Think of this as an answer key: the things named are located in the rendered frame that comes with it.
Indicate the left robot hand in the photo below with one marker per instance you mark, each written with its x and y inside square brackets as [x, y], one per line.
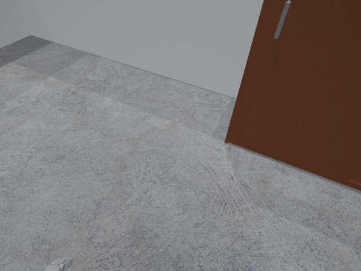
[59, 264]

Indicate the handle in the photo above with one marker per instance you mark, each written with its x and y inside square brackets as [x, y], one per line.
[284, 13]

